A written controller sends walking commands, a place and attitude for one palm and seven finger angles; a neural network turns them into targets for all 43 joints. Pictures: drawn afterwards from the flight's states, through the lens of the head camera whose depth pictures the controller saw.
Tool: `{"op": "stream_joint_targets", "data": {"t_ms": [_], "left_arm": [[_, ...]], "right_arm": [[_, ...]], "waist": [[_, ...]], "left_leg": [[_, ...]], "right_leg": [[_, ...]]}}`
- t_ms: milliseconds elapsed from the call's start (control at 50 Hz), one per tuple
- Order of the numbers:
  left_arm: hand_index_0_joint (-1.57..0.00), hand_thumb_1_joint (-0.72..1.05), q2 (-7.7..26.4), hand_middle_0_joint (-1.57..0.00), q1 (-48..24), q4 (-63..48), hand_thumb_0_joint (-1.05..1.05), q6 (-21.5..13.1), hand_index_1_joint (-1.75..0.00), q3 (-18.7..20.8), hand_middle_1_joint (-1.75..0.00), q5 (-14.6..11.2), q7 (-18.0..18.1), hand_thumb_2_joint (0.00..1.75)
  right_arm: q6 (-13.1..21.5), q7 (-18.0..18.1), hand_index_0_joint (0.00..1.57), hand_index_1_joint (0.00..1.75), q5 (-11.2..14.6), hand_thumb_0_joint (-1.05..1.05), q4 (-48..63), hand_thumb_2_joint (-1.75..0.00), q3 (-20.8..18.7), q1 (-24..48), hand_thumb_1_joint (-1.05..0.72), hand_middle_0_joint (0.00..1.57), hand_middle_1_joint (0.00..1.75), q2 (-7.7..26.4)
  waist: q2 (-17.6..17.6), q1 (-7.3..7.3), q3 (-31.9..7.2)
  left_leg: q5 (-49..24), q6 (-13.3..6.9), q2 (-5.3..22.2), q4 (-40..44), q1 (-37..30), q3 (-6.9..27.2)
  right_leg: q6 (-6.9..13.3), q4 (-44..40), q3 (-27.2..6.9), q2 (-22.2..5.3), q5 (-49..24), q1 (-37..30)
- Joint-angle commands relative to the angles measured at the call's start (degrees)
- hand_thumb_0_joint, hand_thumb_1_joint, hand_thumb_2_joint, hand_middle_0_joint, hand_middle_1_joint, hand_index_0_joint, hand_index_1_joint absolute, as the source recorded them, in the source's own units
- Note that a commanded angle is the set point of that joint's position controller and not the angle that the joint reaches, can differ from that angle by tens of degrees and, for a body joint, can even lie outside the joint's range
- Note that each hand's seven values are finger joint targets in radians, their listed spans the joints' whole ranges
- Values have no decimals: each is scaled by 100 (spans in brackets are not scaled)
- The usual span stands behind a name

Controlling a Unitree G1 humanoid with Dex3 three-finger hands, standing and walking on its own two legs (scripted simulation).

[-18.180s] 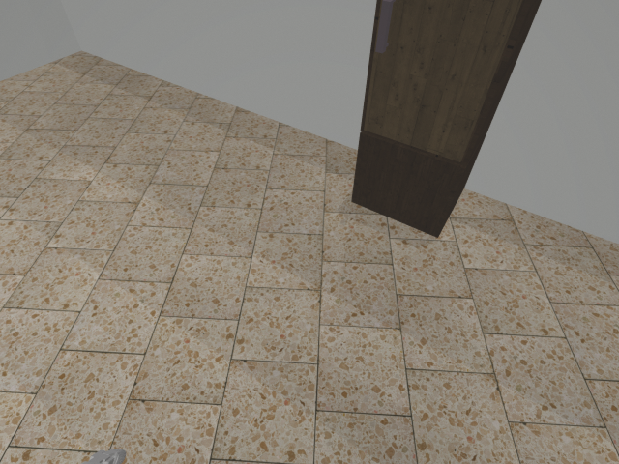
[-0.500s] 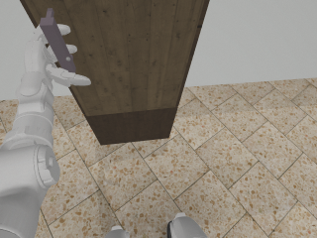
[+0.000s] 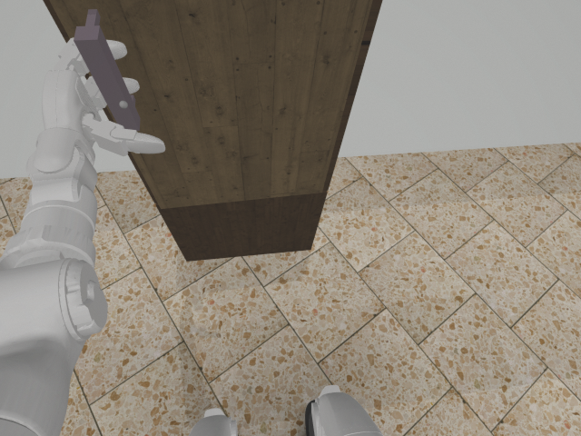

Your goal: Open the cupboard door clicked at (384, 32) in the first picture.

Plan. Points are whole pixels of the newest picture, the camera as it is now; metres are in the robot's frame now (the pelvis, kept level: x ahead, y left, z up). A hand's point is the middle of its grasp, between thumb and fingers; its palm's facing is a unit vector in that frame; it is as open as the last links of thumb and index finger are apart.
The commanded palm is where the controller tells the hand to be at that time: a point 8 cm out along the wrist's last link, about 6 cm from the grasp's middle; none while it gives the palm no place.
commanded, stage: close the thumb around the handle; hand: left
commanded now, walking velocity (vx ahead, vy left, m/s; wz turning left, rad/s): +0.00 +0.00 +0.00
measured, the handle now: (113, 74) +0.59 +0.19 +0.11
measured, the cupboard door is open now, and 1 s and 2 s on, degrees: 2 3 42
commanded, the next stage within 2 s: pull the door open along its arc in 0.66 s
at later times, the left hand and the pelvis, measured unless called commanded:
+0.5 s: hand (121, 102) +0.54 +0.17 +0.11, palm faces +0.00 -1.00 -0.03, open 6.8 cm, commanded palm +0.51 +0.21 +0.10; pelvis +0.00 +0.01 +0.00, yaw +0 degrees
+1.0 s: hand (126, 108) +0.52 +0.16 +0.11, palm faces +0.00 -1.00 -0.01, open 6.2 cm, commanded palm +0.47 +0.21 +0.10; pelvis +0.01 +0.01 +0.00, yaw -1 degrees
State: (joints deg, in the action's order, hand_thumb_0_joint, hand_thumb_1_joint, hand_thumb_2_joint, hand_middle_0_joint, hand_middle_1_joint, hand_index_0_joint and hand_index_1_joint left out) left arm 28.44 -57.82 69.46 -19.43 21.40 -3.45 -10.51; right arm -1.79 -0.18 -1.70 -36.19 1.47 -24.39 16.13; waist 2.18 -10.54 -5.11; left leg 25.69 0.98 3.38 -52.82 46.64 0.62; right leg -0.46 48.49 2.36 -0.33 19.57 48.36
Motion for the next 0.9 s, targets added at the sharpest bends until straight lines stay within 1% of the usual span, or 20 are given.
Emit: {"op": "stream_joint_targets", "data": {"t_ms": [0, 40, 60, 120, 160, 200, 280, 320, 380, 440, 500, 520, 560, 620, 660, 700, 740, 760, 820, 880], "left_arm": [[-31, -33, 1373, -31, -2864, -1190, 0, -428, -122, 124, -122, -43, -50, 37], [-32, -22, 1300, -32, -2899, -1132, 0, -401, -123, 75, -123, -53, -52, 42], [-32, -16, 1433, -32, -2831, -1084, 0, -380, -124, 178, -124, -60, -50, 44], [-34, 0, 1484, -34, -2927, -1171, 0, -411, -125, 186, -125, -57, -67, 52], [-34, 12, 1663, -34, -2869, -1038, 0, -372, -127, 299, -127, -37, -74, 56], [-35, 23, 1509, -35, -2951, -1196, 0, -408, -128, 183, -128, -28, -89, 61], [-37, 45, 1648, -37, -2785, -1025, 0, -337, -130, 311, -130, -43, -100, 71], [-38, 56, 1608, -38, -2897, -1003, 0, -337, -131, 250, -131, -30, -90, 76], [-39, 73, 1686, -39, -2893, -1134, 0, -365, -133, 320, -133, -35, -82, 83], [-40, 90, 1436, -40, -3031, -1082, 0, -377, -135, 135, -135, -42, -84, 90], [-40, 90, 1506, -40, -2899, -1223, 0, -397, -135, 218, -135, -40, -65, 90], [-40, 90, 1343, -40, -2898, -1146, 0, -370, -135, 112, -135, -45, -59, 90], [-40, 90, 1609, -40, -2906, -1039, 0, -320, -135, 332, -135, -43, -6, 90], [-40, 90, 1278, -40, -2830, -1293, 0, -369, -135, 61, -135, 43, 32, 90], [-40, 90, 1341, -40, -2733, -1313, 0, -368, -135, 169, -135, 9, 61, 90], [-40, 90, 1391, -40, -2644, -1371, 0, -386, -135, 207, -135, 3, 50, 90], [-40, 90, 1289, -40, -2717, -1362, 0, -384, -135, 125, -135, 1, 41, 90], [-40, 90, 1441, -40, -2792, -1339, 0, -379, -135, 239, -135, -7, 59, 90], [-40, 90, 1306, -40, -2318, -1418, 0, -403, -135, 216, -135, -30, 8, 90], [-40, 90, 1189, -40, -1789, -1593, 0, -368, -135, 240, -135, -161, -44, 90]], "right_arm": [[84, 98, 20, 30, -2, 0, 215, -90, -328, -1010, -90, 20, 30, 960], [96, 97, 20, 30, 1, 0, 181, -90, -331, -1009, -90, 20, 30, 956], [98, 100, 20, 30, 1, 0, 188, -90, -321, -1016, -90, 20, 30, 972], [109, 101, 20, 30, -5, 0, 195, -90, -314, -1014, -90, 20, 30, 967], [112, 114, 20, 30, -1, 0, 199, -90, -303, -1031, -90, 20, 30, 979], [120, 109, 20, 30, -14, 0, 242, -90, -301, -1041, -90, 20, 30, 964], [97, 105, 20, 30, 3, 0, 245, -90, -298, -1027, -90, 20, 30, 982], [98, 115, 20, 30, -6, 0, 226, -90, -294, -1049, -90, 20, 30, 978], [107, 110, 20, 30, -15, 0, 238, -90, -301, -1056, -90, 20, 30, 992], [105, 103, 20, 30, -26, 0, 191, -90, -294, -1070, -90, 20, 30, 982], [88, 100, 20, 30, -35, 0, 249, -90, -315, -1098, -90, 20, 30, 996], [88, 85, 20, 30, -34, 0, 214, -90, -311, -1083, -90, 20, 30, 963], [62, 92, 20, 30, -38, 0, 189, -90, -303, -1103, -90, 20, 30, 1001], [63, 64, 20, 30, -49, 0, 239, -90, -328, -1083, -90, 20, 30, 944], [46, 47, 20, 30, -57, 0, 231, -90, -344, -1107, -90, 20, 30, 967], [32, 48, 20, 30, -44, 0, 271, -90, -343, -1092, -90, 20, 30, 969], [25, 42, 20, 30, -31, 0, 237, -90, -351, -1078, -90, 20, 30, 945], [24, 50, 20, 30, -30, 0, 230, -90, -346, -1074, -90, 20, 30, 962], [26, 41, 20, 30, -13, 0, 315, -90, -351, -1024, -90, 20, 30, 917], [6, 20, 20, 30, 16, 0, 416, -90, -376, -947, -90, 20, 30, 915]], "waist": [[490, -173, -2668], [459, -224, -2621], [391, -177, -2608], [594, -184, -2719], [337, -188, -2616], [620, -178, -2730], [457, -150, -2619], [453, -225, -2574], [498, -180, -2715], [586, -256, -2594], [631, -175, -2873], [734, -207, -2792], [506, -181, -2620], [855, -164, -2844], [605, -138, -2843], [616, -102, -2877], [531, -153, -2780], [483, -161, -2724], [661, 3, -2902], [361, 124, -2885]], "left_leg": [[-1952, -216, -299, 515, -1365, 67], [-1875, -223, -295, 510, -1344, 54], [-1809, -226, -300, 521, -1235, 49], [-1881, -215, -294, 513, -1363, 59], [-1745, -238, -296, 515, -1086, 35], [-1910, -224, -300, 520, -1307, 51], [-1796, -222, -287, 506, -1132, 29], [-1835, -230, -277, 506, -1196, 61], [-1943, -220, -271, 482, -1294, 67], [-1964, -195, -248, 477, -1413, 122], [-2250, -185, -248, 462, -1605, 144], [-2243, -171, -242, 460, -1633, 136], [-2101, -181, -243, 474, -1385, 142], [-2506, -145, -238, 448, -1760, 145], [-2558, -148, -221, 437, -1749, 151], [-2561, -168, -241, 439, -1692, 113], [-2491, -166, -239, 457, -1637, 109], [-2391, -179, -244, 465, -1528, 96], [-2596, -159, -264, 489, -1676, 48], [-2595, -176, -272, 556, -1530, -24]], "right_leg": [[116, -393, -57, 276, -1818, -1537], [89, -438, -67, 272, -1761, -1481], [95, -441, -79, 272, -1740, -1572], [99, -428, -72, 269, -1743, -1505], [80, -438, -102, 268, -1757, -1668], [114, -394, -79, 273, -1815, -1564], [94, -412, -77, 280, -1722, -1581], [85, -422, -63, 277, -1708, -1471], [96, -399, -60, 283, -1752, -1491], [96, -382, -4, 285, -1628, -1222], [126, -324, 12, 302, -1795, -1307], [112, -345, 19, 298, -1778, -1224], [105, -350, 11, 295, -1727, -1308], [122, -303, 45, 287, -1905, -1184], [115, -310, 49, 309, -1974, -1270], [131, -309, 19, 310, -2092, -1399], [110, -329, 23, 308, -2091, -1411], [101, -346, 2, 307, -2076, -1463], [131, -319, 7, 302, -2256, -1621], [128, -350, -11, 316, -2466, -1962]]}}
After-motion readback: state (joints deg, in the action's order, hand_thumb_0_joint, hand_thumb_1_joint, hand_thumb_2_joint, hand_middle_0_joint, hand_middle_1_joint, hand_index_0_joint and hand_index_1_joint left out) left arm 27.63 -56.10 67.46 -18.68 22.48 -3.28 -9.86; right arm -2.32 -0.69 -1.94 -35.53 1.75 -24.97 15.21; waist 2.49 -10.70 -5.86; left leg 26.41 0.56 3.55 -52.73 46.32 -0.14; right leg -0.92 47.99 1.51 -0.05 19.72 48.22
